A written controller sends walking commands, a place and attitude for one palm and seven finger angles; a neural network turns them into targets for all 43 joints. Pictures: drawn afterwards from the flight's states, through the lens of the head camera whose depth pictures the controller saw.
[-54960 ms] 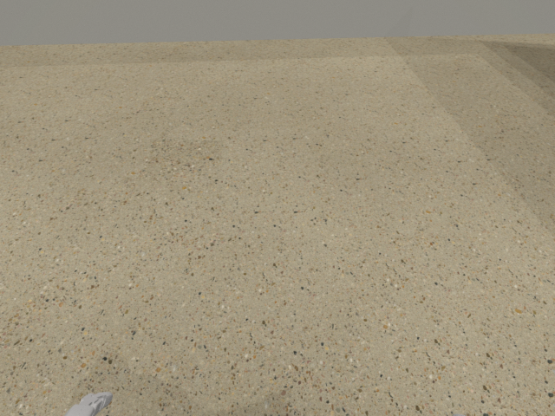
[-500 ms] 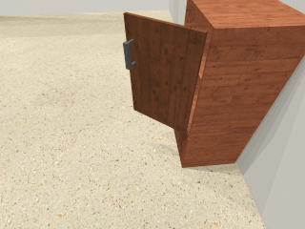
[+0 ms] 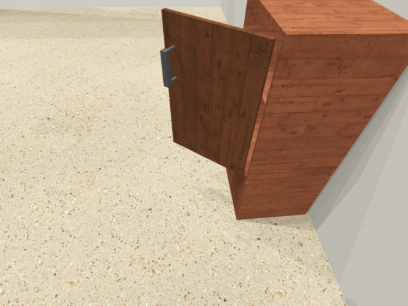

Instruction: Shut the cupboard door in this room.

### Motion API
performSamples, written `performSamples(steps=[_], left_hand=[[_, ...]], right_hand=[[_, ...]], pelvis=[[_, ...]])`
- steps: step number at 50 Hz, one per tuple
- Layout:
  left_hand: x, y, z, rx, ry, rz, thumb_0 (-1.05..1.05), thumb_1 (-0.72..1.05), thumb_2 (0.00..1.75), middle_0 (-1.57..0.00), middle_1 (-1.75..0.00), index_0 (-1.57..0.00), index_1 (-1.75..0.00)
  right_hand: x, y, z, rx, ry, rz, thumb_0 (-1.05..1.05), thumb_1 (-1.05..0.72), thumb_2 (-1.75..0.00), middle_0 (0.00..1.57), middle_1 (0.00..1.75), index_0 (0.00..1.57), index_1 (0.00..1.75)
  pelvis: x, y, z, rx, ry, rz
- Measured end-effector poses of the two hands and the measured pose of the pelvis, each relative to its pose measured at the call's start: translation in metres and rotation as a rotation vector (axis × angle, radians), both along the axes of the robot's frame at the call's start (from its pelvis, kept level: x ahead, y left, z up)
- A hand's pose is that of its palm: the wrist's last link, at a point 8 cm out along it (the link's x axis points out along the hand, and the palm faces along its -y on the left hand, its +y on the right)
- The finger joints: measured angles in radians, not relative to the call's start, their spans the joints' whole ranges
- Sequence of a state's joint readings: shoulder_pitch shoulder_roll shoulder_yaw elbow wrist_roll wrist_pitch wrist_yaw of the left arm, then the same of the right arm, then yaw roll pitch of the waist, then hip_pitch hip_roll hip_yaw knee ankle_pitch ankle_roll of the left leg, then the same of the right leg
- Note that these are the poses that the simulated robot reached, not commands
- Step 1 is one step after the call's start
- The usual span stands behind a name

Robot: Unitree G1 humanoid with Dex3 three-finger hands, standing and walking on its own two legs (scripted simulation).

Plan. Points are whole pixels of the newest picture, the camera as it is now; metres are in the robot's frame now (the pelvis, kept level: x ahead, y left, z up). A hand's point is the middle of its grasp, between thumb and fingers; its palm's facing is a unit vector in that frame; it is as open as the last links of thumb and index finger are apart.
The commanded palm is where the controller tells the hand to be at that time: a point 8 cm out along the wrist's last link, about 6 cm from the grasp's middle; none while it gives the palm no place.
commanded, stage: look to check the result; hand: left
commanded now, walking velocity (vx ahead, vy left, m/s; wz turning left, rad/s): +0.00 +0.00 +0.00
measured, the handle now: (170, 66) +0.86 +0.16 +0.03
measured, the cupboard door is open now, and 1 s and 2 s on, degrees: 52 52 52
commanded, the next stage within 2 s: walk to a spot facing it in 0.36 s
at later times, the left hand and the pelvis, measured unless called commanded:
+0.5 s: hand out of the picture -0.02 +0.15 -0.18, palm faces +0.03 -0.99 -0.16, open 7.3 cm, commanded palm none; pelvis +0.01 +0.00 +0.00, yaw -1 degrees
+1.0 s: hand out of the picture +0.05 +0.23 -0.18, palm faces +0.25 -0.94 -0.24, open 7.4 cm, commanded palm none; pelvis +0.01 +0.01 -0.01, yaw +14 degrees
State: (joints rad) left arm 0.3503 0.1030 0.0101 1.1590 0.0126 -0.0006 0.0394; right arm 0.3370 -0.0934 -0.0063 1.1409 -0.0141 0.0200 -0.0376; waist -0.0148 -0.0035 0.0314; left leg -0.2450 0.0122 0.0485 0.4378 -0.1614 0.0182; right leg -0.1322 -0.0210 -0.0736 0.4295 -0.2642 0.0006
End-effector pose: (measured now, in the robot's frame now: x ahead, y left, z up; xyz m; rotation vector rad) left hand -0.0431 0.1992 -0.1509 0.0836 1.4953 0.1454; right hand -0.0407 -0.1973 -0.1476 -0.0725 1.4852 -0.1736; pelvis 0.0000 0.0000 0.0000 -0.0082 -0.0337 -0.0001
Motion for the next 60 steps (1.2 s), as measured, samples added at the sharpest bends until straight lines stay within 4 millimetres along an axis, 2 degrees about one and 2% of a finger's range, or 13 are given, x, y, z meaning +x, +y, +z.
performSamples(steps=[11, 27, 35, 39, 43, 50, 55, 60], left_hand=[[0.0, 0.008, 0.003, 0.02, 0.015, -0.004, 0.0, 0.91, 0.9, -0.2, -0.29, -0.2, -0.3], [0.023, 0.004, 0.002, 0.012, -0.017, -0.016, 0.0, 0.91, 0.9, -0.2, -0.29, -0.2, -0.3], [0.033, 0.016, -0.004, 0.048, -0.06, 0.053, 0.0, 0.91, 0.9, -0.2, -0.3, -0.2, -0.3], [0.037, 0.031, -0.014, 0.067, -0.093, 0.097, 0.0, 0.91, 0.9, -0.2, -0.3, -0.2, -0.3], [0.047, 0.051, -0.025, 0.08, -0.137, 0.146, 0.0, 0.91, 0.9, -0.2, -0.3, -0.2, -0.3], [0.073, 0.075, 0.003, 0.135, -0.236, 0.16, 0.0, 0.91, 0.9, -0.2, -0.29, -0.2, -0.3], [0.087, 0.077, 0.02, 0.177, -0.319, 0.187, 0.0, 0.91, 0.9, -0.2, -0.29, -0.2, -0.3], [0.084, 0.062, 0.03, 0.219, -0.354, 0.231, 0.0, 0.91, 0.9, -0.2, -0.29, -0.2, -0.3]], right_hand=[[0.018, -0.002, -0.001, -0.003, -0.03, 0.008, 0.01, -0.91, -0.9, 0.2, 0.3, 0.19, 0.3], [0.03, -0.009, 0.001, -0.016, -0.039, 0.013, 0.01, -0.91, -0.9, 0.2, 0.3, 0.19, 0.3], [0.04, -0.018, -0.005, -0.021, -0.004, 0.067, 0.01, -0.91, -0.9, 0.2, 0.3, 0.19, 0.3], [0.058, -0.025, -0.007, -0.055, -0.009, 0.112, 0.01, -0.91, -0.9, 0.2, 0.3, 0.2, 0.3], [0.089, -0.029, -0.007, -0.099, -0.061, 0.185, 0.01, -0.91, -0.9, 0.2, 0.3, 0.19, 0.3], [0.135, -0.033, 0.014, -0.128, -0.152, 0.294, 0.01, -0.91, -0.9, 0.2, 0.3, 0.2, 0.3], [0.165, -0.044, 0.021, -0.127, -0.19, 0.362, 0.01, -0.91, -0.9, 0.21, 0.3, 0.2, 0.3], [0.194, -0.061, 0.015, -0.107, -0.213, 0.422, 0.01, -0.91, -0.9, 0.21, 0.3, 0.2, 0.3]], pelvis=[[0.005, 0.001, 0.0, 0.002, 0.006, -0.007], [0.013, 0.0, 0.001, 0.006, 0.008, -0.006], [0.01, -0.002, -0.008, -0.007, 0.024, 0.065], [0.012, 0.003, -0.016, -0.023, 0.022, 0.127], [0.013, 0.012, -0.025, -0.014, 0.025, 0.18], [0.007, 0.009, -0.007, -0.029, 0.057, 0.247], [0.008, -0.005, -0.001, -0.04, 0.069, 0.309], [0.011, -0.029, -0.004, -0.038, 0.071, 0.382]])
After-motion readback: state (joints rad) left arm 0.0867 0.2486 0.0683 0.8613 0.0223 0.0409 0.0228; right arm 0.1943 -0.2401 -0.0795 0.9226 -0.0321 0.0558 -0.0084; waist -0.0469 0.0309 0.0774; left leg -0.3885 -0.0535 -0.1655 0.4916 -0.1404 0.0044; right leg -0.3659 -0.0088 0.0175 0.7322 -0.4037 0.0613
